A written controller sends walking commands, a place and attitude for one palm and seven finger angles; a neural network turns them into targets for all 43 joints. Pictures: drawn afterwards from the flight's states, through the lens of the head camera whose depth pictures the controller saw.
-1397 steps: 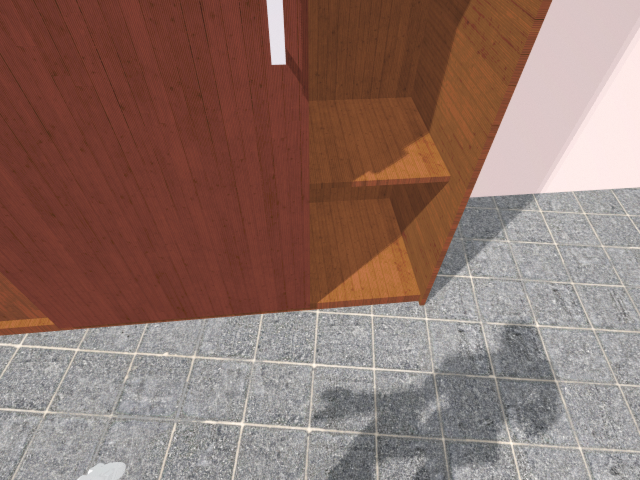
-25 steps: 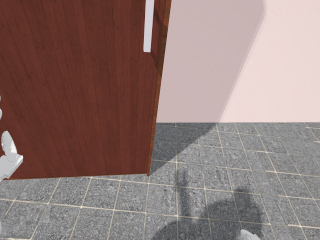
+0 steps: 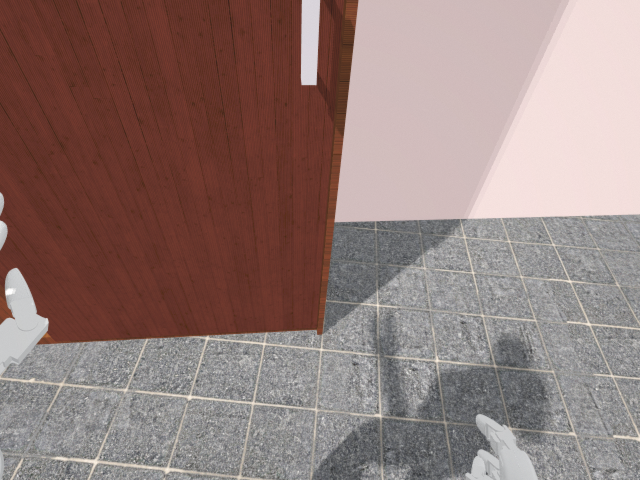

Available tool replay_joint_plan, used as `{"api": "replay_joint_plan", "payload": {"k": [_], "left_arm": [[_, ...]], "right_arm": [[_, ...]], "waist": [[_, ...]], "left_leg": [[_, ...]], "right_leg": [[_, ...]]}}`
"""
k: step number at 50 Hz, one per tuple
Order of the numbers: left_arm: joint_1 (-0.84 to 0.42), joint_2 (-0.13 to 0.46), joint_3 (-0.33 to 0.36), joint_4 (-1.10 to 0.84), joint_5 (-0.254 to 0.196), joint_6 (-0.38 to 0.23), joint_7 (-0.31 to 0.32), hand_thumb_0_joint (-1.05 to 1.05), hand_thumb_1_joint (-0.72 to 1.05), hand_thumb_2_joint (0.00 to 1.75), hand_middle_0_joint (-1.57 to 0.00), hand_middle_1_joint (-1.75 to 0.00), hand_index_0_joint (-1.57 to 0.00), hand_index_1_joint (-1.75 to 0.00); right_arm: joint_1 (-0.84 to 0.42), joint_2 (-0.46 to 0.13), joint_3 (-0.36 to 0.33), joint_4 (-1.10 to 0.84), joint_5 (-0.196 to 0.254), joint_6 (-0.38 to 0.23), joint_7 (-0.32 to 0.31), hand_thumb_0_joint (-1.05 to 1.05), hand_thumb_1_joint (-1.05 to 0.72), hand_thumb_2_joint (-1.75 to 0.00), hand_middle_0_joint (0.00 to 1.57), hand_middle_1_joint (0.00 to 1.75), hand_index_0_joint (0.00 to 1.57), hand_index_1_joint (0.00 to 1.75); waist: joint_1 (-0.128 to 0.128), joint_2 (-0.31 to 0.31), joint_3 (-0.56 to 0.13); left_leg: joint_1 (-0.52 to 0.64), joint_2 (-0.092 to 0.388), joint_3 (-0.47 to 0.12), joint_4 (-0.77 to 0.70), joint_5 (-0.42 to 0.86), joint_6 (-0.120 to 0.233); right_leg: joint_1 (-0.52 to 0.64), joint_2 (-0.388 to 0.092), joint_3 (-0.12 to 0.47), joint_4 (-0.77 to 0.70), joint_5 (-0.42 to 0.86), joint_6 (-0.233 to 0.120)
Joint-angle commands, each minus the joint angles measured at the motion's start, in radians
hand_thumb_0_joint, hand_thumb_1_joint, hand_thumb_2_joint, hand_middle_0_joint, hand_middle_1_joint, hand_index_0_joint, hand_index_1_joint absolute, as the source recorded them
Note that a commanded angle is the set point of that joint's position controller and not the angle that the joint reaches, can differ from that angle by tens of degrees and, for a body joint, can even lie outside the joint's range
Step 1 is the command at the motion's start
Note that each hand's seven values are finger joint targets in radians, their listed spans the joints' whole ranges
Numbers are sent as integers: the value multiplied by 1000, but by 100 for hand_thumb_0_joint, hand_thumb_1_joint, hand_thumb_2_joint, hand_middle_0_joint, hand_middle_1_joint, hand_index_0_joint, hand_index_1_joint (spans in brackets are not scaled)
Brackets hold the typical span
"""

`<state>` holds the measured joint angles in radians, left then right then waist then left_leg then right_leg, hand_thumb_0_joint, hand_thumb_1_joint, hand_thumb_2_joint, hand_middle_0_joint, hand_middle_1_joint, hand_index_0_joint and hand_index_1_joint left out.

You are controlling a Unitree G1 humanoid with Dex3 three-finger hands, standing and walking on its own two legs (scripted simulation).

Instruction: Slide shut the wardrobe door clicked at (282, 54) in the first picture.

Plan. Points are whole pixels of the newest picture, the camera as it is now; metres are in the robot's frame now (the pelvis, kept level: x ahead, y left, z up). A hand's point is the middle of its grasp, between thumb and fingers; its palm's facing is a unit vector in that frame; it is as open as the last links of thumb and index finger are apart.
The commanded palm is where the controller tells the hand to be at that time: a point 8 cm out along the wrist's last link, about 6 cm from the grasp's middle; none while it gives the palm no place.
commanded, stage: stop stepping back and stand still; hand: left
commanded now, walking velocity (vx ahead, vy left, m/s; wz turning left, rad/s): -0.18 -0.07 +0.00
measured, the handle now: (309, 21) +0.68 +0.09 +0.27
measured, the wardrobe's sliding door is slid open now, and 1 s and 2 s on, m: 0.00 0.00 0.00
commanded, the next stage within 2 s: let the arm hang, fingers relaxed in 0.30 s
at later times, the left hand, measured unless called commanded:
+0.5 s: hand (98, 383) +0.20 +0.26 +0.05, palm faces +0.22 -0.84 -0.50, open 7.4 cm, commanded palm none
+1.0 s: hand out of the picture -0.08 +0.21 -0.16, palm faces +0.05 -0.97 -0.23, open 7.3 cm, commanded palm none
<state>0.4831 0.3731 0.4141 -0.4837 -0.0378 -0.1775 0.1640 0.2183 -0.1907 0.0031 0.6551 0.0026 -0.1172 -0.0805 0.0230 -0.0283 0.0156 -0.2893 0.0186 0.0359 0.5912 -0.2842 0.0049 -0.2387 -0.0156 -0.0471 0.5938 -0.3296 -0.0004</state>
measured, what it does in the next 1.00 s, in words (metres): stands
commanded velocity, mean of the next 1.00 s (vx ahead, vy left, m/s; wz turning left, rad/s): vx -0.01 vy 0.00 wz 0.00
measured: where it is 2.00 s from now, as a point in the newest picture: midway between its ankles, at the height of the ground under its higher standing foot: outside the picture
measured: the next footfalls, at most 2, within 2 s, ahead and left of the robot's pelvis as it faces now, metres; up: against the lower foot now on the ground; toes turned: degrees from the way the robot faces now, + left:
none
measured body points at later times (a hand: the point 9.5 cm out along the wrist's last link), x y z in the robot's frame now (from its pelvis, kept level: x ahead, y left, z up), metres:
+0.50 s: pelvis -0.01 +0.00 +0.00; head -0.01 -0.03 +0.45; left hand +0.18 +0.31 +0.08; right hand +0.16 -0.27 -0.10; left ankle +0.02 +0.12 -0.73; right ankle -0.01 -0.11 -0.73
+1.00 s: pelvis -0.02 +0.02 +0.01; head +0.01 +0.02 +0.46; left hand -0.08 +0.26 -0.14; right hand -0.04 -0.21 -0.15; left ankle +0.02 +0.12 -0.73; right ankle -0.01 -0.11 -0.73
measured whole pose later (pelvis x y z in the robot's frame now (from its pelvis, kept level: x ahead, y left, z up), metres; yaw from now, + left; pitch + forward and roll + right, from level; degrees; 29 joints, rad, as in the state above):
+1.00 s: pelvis -0.02 +0.02 +0.01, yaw +2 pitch +0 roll -1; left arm 0.33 0.20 0.01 1.16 0.01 0.03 0.02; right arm 0.32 -0.15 0.01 1.10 -0.02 0.03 -0.02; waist 0.01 0.01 0.07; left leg -0.28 -0.01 0.02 0.46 -0.17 0.03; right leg -0.21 -0.03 -0.07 0.43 -0.22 0.01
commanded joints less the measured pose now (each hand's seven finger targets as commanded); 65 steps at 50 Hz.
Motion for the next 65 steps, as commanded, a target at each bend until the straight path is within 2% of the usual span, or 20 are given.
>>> {"api": "replay_joint_plan", "payload": {"k": [1, 4, 8, 14, 19, 20, 21, 22, 23, 25, 27, 29, 32, 33, 37, 45, 50, 53, 58, 65], "left_arm": [[-4, 211, 128, -260, 11, -96, 3, 0, 90, 90, -20, -30, -20, -30], [84, 192, 132, -227, -6, -89, 1, 0, 90, 90, -20, -30, -20, -30], [134, 211, 158, -198, -21, -75, 8, 0, 90, 90, -20, -30, -20, -30], [96, 213, 138, -197, -22, -62, 12, 0, 90, 90, -20, -30, -20, -30], [38, 202, 109, -186, -13, -57, 15, 0, 90, 90, -20, -30, -20, -30], [-40, 63, -309, 585, 79, 86, -141, 0, 90, 90, -20, -30, -20, -30], [-55, 71, -281, 599, 65, 150, -162, 0, 90, 90, -20, -30, -20, -30], [-93, 49, -287, 641, 68, 155, -168, 0, 90, 90, -20, -30, -20, -30], [-137, 45, -302, 696, 74, 156, -170, 0, 90, 90, -20, -30, -20, -30], [-199, 64, -319, 808, 74, 161, -170, 0, 90, 90, -20, -30, -20, -30], [-264, 76, -336, 936, 72, 169, -166, 0, 90, 90, -20, -30, -20, -30], [-298, 46, -364, 1061, 65, 186, -159, 0, 90, 90, -20, -30, -20, -30], [-280, 25, -381, 1225, 56, 190, -154, 0, 90, 90, -20, -30, -20, -30], [-260, 27, -382, 1273, 56, 188, -152, 0, 90, 90, -20, -30, -20, -30], [-219, -30, -375, 1420, 50, 176, -149, 0, 90, 90, -20, -30, -20, -30], [-177, -69, -386, 1568, 48, 173, -143, 0, 90, 90, -20, -30, -20, -30], [-160, -85, -387, 1603, 52, 175, -139, 0, 90, 90, -20, -30, -20, -30], [-154, -81, -386, 1609, 54, 171, -137, 0, 90, 90, -20, -30, -20, -30], [-172, -79, -385, 1608, 55, 168, -135, 0, 90, 90, -20, -30, -20, -30], [-220, -67, -382, 1597, 54, 161, -136, 0, 90, 90, -20, -30, -20, -30]], "right_arm": [[-75, -125, -43, -181, -1, -77, 3, 0, -90, -90, 20, 30, 20, 30], [-63, -128, -53, -204, 11, -59, 12, 0, -90, -90, 20, 30, 20, 30], [-72, -127, -54, -214, 12, -36, 4, 0, -90, -90, 20, 30, 20, 30], [-94, -128, -50, -214, 15, -15, -12, 0, -90, -90, 20, 30, 20, 30], [-101, -134, -51, -204, 12, -15, -18, 0, -90, -90, 20, 30, 20, 30], [-156, -339, -94, 26, -1, -52, 90, 0, -90, -90, 20, 30, 20, 30], [-100, -304, -98, 2, 12, 12, 91, 0, -90, -90, 20, 30, 20, 30], [-81, -282, -87, 7, 0, 34, 90, 0, -90, -90, 20, 30, 20, 30], [-77, -275, -81, 11, -11, 49, 90, 0, -90, -90, 20, 30, 20, 30], [-73, -280, -67, 22, -23, 72, 88, 0, -90, -90, 20, 30, 20, 30], [-53, -265, -60, 55, -29, 95, 87, 0, -90, -90, 20, 30, 20, 30], [-34, -226, -41, 103, -35, 115, 86, 0, -90, -90, 20, 30, 20, 30], [-50, -210, -22, 165, -37, 119, 82, 0, -90, -90, 20, 30, 20, 30], [-46, -206, -20, 183, -35, 119, 79, 0, -90, -90, 20, 30, 20, 30], [9, -145, -20, 271, -33, 121, 64, 0, -90, -90, 20, 30, 20, 30], [103, -121, -32, 375, -24, 120, 48, 0, -90, -90, 20, 30, 20, 30], [120, -103, -35, 402, -24, 123, 47, 0, -90, -90, 20, 30, 20, 30], [119, -104, -38, 408, -22, 120, 48, 0, -90, -90, 20, 30, 20, 30], [97, -96, -36, 418, -23, 117, 51, 0, -90, -90, 20, 30, 20, 30], [50, -109, -31, 428, -25, 106, 53, 0, -90, -90, 20, 30, 20, 30]], "waist": [[-7, 200, -111], [-17, 104, -190], [-24, 72, -222], [-27, 44, -174], [-24, 48, -107], [-68, 80, -40], [-51, 92, -98], [-40, 60, -90], [-37, -20, -71], [-36, -132, -46], [-48, -185, -38], [-55, -85, -27], [-29, 108, 2], [-19, 119, -10], [-25, 177, -41], [-29, 88, 5], [-30, 50, 49], [-27, 15, 37], [-30, 4, 49], [-30, 49, 36]], "left_leg": [[86, 172, -164, -196, 457, 42], [81, 111, -73, -108, 478, 3], [84, 82, -48, -90, 396, -5], [83, 69, -49, -100, 333, 3], [76, 56, -57, -120, 203, 10], [-4, 95, -90, 38, 351, 18], [13, 107, -92, -11, 271, 15], [-40, 115, -123, -26, 172, 35], [-68, 117, -145, -36, 153, 45], [-88, 86, -158, -35, 110, 52], [-31, 49, -124, -7, 127, 37], [-6, 53, -125, -54, 130, 32], [-76, 75, -172, -196, 33, 38], [-81, 76, -180, -211, 24, 39], [-19, 56, -132, -215, -23, 24], [4, 85, -155, -273, -28, 35], [-8, 86, -154, -301, -77, 37], [16, 83, -141, -291, -40, 39], [38, 79, -123, -284, 11, 35], [75, 77, -110, -278, 126, 27]], "right_leg": [[56, 10, 19, -114, 197, 5], [147, -36, 79, -133, 486, -15], [149, -77, 123, -150, 566, -25], [103, -82, 120, -179, 489, -19], [28, -81, 137, -242, 269, -21], [-69, -157, 60, -69, 432, -40], [-78, -140, 102, -104, 316, -40], [-99, -125, 75, -90, 177, -39], [-103, -105, 68, -86, 113, -39], [-99, -121, 95, -130, 44, -55], [-125, -152, 121, -168, 47, -80], [-128, -138, 105, -164, -8, -71], [-31, -80, 94, -164, -56, -35], [8, -76, 89, -175, -35, -34], [23, -91, 105, -239, -29, -49], [36, -72, 57, -251, 26, -37], [16, -69, 55, -252, 6, -31], [14, -72, 58, -252, 19, -30], [-1, -80, 66, -259, 37, -27], [24, -91, 78, -264, 106, -23]]}}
